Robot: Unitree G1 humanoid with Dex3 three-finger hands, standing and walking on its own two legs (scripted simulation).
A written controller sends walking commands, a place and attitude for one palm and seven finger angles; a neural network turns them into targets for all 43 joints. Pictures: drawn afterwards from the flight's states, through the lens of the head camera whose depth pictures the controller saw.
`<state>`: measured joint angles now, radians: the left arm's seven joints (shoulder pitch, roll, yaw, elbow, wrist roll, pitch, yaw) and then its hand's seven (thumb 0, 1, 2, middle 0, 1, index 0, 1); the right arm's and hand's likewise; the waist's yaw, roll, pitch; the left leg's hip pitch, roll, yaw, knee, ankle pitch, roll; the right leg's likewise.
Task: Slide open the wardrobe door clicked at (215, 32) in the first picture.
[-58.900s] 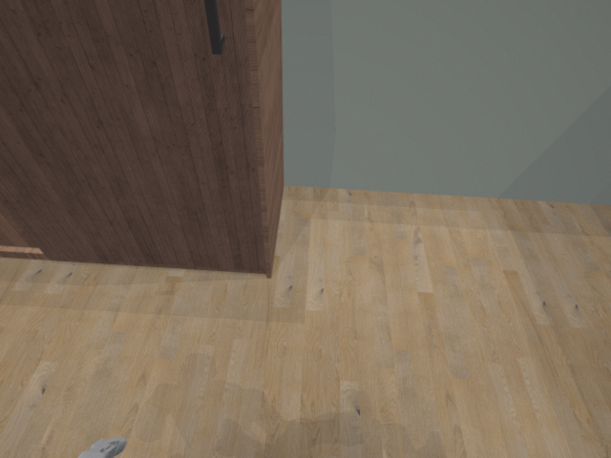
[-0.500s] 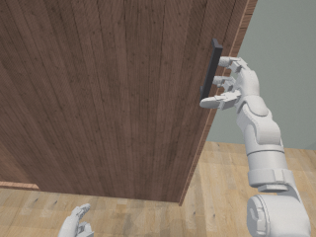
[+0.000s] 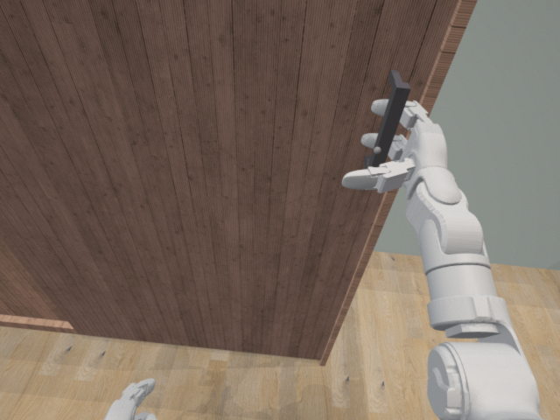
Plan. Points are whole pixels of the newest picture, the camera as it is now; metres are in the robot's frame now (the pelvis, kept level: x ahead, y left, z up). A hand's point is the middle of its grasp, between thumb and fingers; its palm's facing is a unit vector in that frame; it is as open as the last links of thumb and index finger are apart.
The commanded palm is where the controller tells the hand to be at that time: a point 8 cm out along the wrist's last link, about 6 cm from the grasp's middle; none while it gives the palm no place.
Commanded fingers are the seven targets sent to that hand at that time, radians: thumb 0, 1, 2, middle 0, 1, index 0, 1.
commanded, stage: slide the fingers in behind the handle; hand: right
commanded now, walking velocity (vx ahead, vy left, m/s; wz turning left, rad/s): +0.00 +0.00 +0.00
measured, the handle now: (382, 132) +0.47 -0.11 +0.21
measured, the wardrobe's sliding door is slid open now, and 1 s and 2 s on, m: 0.00 0.00 0.00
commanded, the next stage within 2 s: grip the handle and tug to test in 0.74 s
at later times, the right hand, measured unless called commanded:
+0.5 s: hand (376, 153) +0.41 -0.09 +0.22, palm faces +0.02 +1.00 +0.02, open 14.0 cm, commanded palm +0.39 -0.14 +0.22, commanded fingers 0.00 0.50 -0.30 0.30 1.20 0.30 1.20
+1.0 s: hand (374, 151) +0.42 -0.09 +0.22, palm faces +0.02 +1.00 +0.03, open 13.4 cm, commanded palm +0.39 -0.14 +0.22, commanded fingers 0.00 0.08 -0.48 0.34 1.26 0.34 1.26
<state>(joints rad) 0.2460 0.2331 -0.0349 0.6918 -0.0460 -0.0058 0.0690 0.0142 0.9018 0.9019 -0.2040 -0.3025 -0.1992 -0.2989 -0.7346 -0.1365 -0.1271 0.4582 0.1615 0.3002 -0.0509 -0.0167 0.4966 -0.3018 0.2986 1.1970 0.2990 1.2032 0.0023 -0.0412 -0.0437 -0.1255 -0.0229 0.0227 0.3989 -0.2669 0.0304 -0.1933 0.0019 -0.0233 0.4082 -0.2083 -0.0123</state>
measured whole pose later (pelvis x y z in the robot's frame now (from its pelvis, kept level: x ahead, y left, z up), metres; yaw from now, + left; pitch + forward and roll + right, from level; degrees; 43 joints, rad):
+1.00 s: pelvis +0.00 +0.00 +0.00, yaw +0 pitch -1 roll +0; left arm 0.23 0.22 -0.04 0.69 -0.04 0.01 0.07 0.01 0.90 0.90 -0.20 -0.30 -0.20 -0.30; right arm -0.73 -0.12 -0.12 0.45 0.16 0.32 -0.08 -0.02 0.41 -0.34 0.31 1.21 0.31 1.22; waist 0.00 -0.04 -0.05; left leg -0.11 -0.02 0.02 0.39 -0.27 0.03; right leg -0.18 0.00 -0.02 0.41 -0.21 -0.01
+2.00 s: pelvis +0.01 +0.01 +0.00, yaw +0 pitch -1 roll +0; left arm 0.20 0.23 -0.04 0.67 -0.04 0.03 0.07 0.01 0.90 0.90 -0.20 -0.30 -0.20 -0.30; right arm -0.69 -0.12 -0.10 0.36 0.16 0.36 -0.08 0.00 -0.77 -0.82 0.39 1.40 0.39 1.37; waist 0.00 -0.04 -0.05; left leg -0.10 -0.03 0.03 0.38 -0.27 0.04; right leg -0.17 0.00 -0.02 0.39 -0.21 -0.01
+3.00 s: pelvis -0.01 +0.00 +0.00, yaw -4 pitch -1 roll +0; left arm 0.20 0.20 -0.04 0.71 -0.03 0.00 0.03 0.01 0.90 0.90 -0.20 -0.30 -0.20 -0.30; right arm -0.85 -0.05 0.03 0.51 0.14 0.32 -0.19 -0.01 -0.80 -0.82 0.37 1.38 0.29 1.40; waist -0.04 -0.04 -0.01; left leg -0.15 0.00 0.09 0.46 -0.30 0.03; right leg -0.24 0.03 0.04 0.47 -0.22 -0.01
